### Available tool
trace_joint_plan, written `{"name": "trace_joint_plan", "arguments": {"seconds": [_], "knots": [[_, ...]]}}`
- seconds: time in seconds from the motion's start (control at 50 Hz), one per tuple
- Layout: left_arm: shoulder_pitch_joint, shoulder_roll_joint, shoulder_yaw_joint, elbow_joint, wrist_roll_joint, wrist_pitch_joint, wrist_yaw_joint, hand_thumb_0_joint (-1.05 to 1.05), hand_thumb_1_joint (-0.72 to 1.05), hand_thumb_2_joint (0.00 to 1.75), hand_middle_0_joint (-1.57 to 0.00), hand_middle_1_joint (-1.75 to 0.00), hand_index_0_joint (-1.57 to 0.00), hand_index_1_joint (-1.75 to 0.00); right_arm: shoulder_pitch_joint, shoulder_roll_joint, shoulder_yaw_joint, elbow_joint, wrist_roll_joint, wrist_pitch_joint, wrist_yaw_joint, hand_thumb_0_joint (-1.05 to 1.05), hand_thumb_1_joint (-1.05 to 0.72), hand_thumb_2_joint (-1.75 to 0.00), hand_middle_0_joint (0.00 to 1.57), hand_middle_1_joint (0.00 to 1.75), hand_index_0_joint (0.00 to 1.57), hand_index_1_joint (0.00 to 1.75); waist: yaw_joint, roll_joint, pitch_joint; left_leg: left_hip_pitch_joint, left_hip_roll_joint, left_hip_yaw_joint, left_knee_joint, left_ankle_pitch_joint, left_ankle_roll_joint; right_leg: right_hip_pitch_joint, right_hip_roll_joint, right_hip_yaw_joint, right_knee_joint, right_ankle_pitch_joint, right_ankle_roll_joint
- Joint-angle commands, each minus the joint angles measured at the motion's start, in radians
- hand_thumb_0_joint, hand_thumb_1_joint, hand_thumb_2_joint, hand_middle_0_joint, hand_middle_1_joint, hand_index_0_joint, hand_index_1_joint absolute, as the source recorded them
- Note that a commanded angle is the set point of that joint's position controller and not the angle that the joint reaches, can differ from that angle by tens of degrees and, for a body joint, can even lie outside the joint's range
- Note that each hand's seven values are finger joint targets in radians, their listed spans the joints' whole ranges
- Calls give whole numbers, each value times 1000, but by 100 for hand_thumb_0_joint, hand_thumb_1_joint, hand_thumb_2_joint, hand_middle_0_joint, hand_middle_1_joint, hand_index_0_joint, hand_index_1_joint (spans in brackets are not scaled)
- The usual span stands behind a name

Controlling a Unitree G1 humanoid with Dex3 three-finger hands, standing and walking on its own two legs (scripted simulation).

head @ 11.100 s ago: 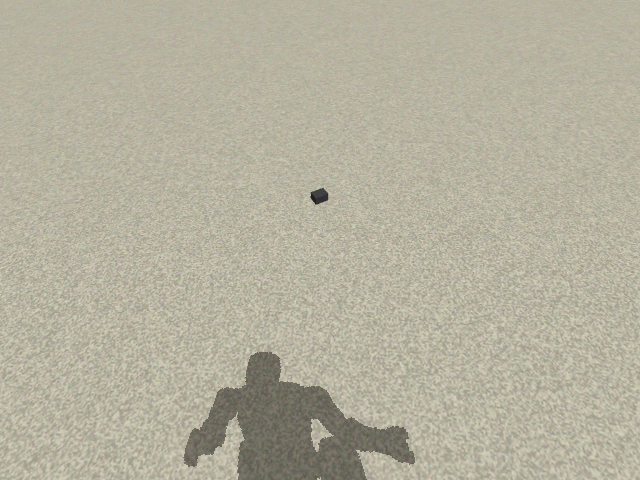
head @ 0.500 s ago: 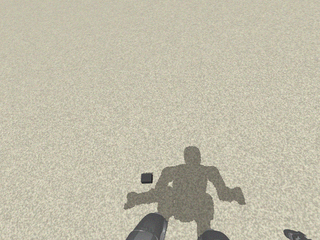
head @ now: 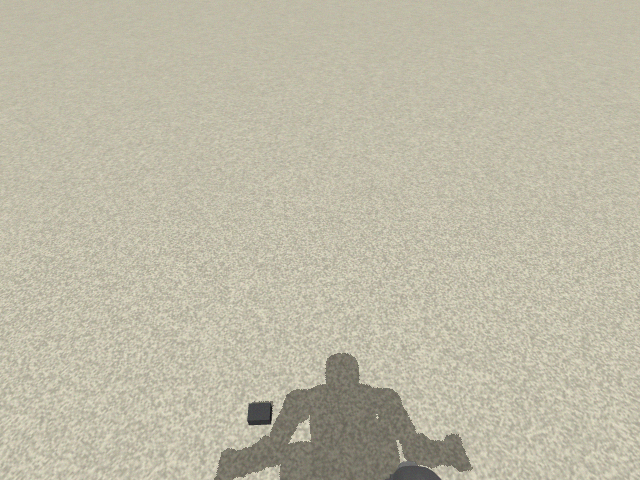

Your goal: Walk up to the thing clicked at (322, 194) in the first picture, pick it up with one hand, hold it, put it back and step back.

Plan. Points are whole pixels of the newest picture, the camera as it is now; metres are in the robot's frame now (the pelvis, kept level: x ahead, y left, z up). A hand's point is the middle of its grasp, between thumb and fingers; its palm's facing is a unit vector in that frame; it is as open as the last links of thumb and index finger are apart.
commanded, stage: walk up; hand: left
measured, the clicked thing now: (259, 413) +0.48 +0.22 -0.75
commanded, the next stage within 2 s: none
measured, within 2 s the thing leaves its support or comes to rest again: neither
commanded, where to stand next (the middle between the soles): +0.09 -0.01 m, yaw -2 degrees
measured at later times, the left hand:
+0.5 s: hand out of the picture +0.12 +0.36 -0.17, palm faces -0.02 -0.85 -0.52, open 7.4 cm
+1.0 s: hand out of the picture +0.03 +0.26 -0.14, palm faces -0.03 -0.91 -0.42, open 7.4 cm
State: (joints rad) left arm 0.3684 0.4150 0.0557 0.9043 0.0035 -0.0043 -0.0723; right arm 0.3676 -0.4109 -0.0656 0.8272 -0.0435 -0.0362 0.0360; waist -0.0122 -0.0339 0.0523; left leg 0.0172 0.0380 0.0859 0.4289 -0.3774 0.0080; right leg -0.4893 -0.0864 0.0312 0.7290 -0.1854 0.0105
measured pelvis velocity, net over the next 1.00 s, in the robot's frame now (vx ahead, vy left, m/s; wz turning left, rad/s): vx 0.00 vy -0.03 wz -0.04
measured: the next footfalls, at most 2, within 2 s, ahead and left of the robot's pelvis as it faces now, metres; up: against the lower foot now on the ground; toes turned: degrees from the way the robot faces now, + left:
right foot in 0.06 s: +0.15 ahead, -0.15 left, +0.00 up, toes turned -3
left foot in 0.46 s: +0.12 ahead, +0.20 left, +0.00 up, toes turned -1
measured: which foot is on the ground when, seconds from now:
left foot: down 0.00-0.08, up 0.10-0.44, down 0.46-0.88, up 0.90-1.00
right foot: up 0.00-0.04, down 0.06-0.48, up 0.50-0.84, down 0.86-1.00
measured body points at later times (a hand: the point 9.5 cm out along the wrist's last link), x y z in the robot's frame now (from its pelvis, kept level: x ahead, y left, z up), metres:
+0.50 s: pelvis +0.03 +0.05 -0.05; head +0.10 +0.04 +0.39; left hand +0.12 +0.40 -0.14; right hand +0.13 -0.28 -0.16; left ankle +0.08 +0.20 -0.74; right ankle +0.11 -0.15 -0.73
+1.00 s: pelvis +0.00 -0.03 -0.01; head -0.01 -0.03 +0.44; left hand +0.03 +0.31 -0.12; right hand +0.01 -0.39 -0.11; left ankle +0.08 +0.14 -0.66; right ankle -0.01 -0.15 -0.73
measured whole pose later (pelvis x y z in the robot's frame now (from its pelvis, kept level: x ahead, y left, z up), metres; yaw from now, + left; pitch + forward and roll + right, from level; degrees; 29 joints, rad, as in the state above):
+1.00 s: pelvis +0.00 -0.03 -0.01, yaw -2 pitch -4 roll +0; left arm 0.38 0.44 0.09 0.90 0.04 -0.02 -0.05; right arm 0.38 -0.48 -0.09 0.91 -0.02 0.02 0.00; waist 0.03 0.01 0.04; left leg -0.56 0.00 -0.16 1.12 -0.42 0.03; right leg -0.21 0.00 -0.03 0.66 -0.43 -0.01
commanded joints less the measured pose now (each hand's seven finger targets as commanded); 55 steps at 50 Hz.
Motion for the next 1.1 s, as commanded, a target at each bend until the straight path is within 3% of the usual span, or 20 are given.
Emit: {"name": "trace_joint_plan", "arguments": {"seconds": [0.0,0.04,0.06,0.1,0.18,0.3,0.42,0.44,0.48,0.5,0.6,0.66,0.76,0.8,0.84,0.86,0.88,0.9,0.96,1.08], "knots": [[115,203,68,-14,-7,-75,86,0,90,90,-20,-30,-20,-30,-84,-197,-60,-127,-13,29,10,0,-90,-90,20,30,20,30,48,131,51,-332,85,-31,133,94,160,335,53,-121,-183,125,10],[264,303,104,9,9,-101,114,0,90,90,-20,-30,-20,-30,42,-149,-49,-134,5,37,13,0,-90,-90,20,30,20,30,104,-128,-105,-378,5,-25,574,107,104,546,25,-28,-279,120,-2],[290,360,115,-19,21,-110,126,0,90,90,-20,-30,-20,-30,79,-103,-35,-150,14,36,11,0,-90,-90,20,30,20,30,91,-246,-94,-560,-72,-80,706,-201,63,606,-182,304,-312,189,-70],[161,398,112,-82,-1,-102,130,0,90,90,-20,-30,-20,-30,11,-215,-70,-162,12,56,-3,0,-90,-90,20,30,20,30,67,-149,-88,-629,11,-195,850,-223,37,447,-400,678,-394,9,-309],[86,314,81,-104,4,-102,163,0,90,90,-20,-30,-20,-30,-8,-211,-93,-144,5,93,12,0,-90,-90,20,30,20,30,18,-80,-7,-563,46,-236,870,-54,11,198,-240,260,-318,121,-211],[-98,276,66,-187,13,-85,169,0,90,90,-20,-30,-20,-30,-46,-157,-90,-131,52,116,-17,0,-90,-90,20,30,20,30,-14,-222,-22,-459,-45,-235,770,-74,-35,51,-195,29,-197,615,-228],[-200,229,47,-231,14,19,132,0,90,90,-20,-30,-20,-30,49,-181,-85,-41,51,61,-58,0,-90,-90,20,30,20,30,-44,-181,-128,-242,-79,-31,191,241,-30,63,-67,-19,157,139,-126],[-154,182,33,-215,4,34,133,0,90,90,-20,-30,-20,-30,29,-196,-84,-37,32,51,-59,0,-90,-90,20,30,20,30,-38,-74,-106,-225,-66,-89,142,289,-11,0,-11,-19,259,19,-93],[-90,151,29,-212,-12,52,139,0,90,90,-20,-30,-20,-30,-52,-353,-97,-86,22,41,-58,0,-90,-90,20,30,20,30,11,206,-91,-333,299,-634,55,630,162,-134,158,93,558,-476,-49],[-128,205,46,-203,-3,56,155,0,90,90,-20,-30,-20,-30,-106,-439,-114,-92,36,40,-62,0,-90,-90,20,30,20,30,-10,310,-86,-420,418,-830,-18,525,311,-104,145,169,658,-517,-41],[-91,268,98,-170,44,90,79,0,90,90,-20,-30,-20,-30,-12,-339,-105,-6,27,-23,-135,0,-90,-90,20,30,20,30,43,175,-152,-132,210,-535,106,108,155,-235,99,225,676,-218,-40],[-112,272,98,-169,44,70,35,0,90,90,-20,-30,-20,-30,29,-323,-111,-8,24,-50,-122,0,-90,-90,20,30,20,30,4,253,-206,26,210,-585,5,-310,159,-262,75,175,549,-249,-12],[-172,243,92,-148,27,8,8,0,90,90,-20,-30,-20,-30,-12,-343,-95,-53,-11,-41,-64,0,-90,-90,20,30,20,30,-36,380,25,-294,225,-459,-76,-360,244,-57,53,29,148,-474,-12],[-83,235,100,-104,26,-2,3,0,90,90,-20,-30,-20,-30,-62,-352,-92,-67,-16,-28,-44,0,-90,-90,20,30,20,30,14,406,56,-480,178,-371,-94,-383,214,152,79,-57,33,-493,-37],[224,230,124,4,20,-10,13,0,90,90,-20,-30,-20,-30,-157,-299,-81,-90,-27,-2,-42,0,-90,-90,20,30,20,30,173,245,37,-741,70,-220,169,-431,131,539,106,-109,-188,-267,-37],[362,300,145,36,28,-19,31,0,90,90,-20,-30,-20,-30,-171,-188,-52,-114,-19,4,-47,0,-90,-90,20,30,20,30,244,-84,26,-897,-37,-106,561,-429,84,621,19,85,-331,-391,-39],[281,368,149,-15,45,-27,45,0,90,90,-20,-30,-20,-30,-171,-127,-35,-137,4,3,-54,0,-90,-90,20,30,20,30,208,-234,82,-1054,-138,-185,836,-295,21,458,-224,606,-508,-794,-75],[72,400,139,-87,49,-29,51,0,90,90,-20,-30,-20,-30,-219,-233,-66,-148,21,-1,-65,0,-90,-90,20,30,20,30,143,-105,180,-1026,-67,-325,798,-147,11,256,-368,835,-694,-1076,-159],[-76,329,110,-101,25,-78,64,0,90,90,-20,-30,-20,-30,-55,-293,-91,-32,45,-6,-23,0,-90,-90,20,30,20,30,-2,83,227,-846,-13,-328,729,88,8,223,-219,465,-602,-710,-98],[29,258,87,-39,11,-118,115,0,90,90,-20,-30,-20,-30,40,-205,-76,-31,11,56,32,0,-90,-90,20,30,20,30,-24,-30,87,-678,-51,-284,664,256,-16,325,-112,66,-432,28,-33]]}}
